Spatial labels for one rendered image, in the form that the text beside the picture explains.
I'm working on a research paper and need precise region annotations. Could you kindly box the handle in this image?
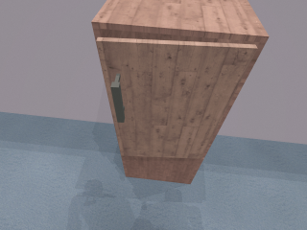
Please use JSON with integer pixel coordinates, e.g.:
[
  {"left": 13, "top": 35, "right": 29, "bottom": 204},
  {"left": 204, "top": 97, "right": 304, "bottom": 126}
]
[{"left": 110, "top": 73, "right": 125, "bottom": 123}]

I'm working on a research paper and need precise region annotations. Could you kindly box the cupboard door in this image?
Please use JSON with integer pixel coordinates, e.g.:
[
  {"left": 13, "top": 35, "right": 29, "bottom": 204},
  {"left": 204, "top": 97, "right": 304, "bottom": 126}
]
[{"left": 96, "top": 37, "right": 258, "bottom": 159}]

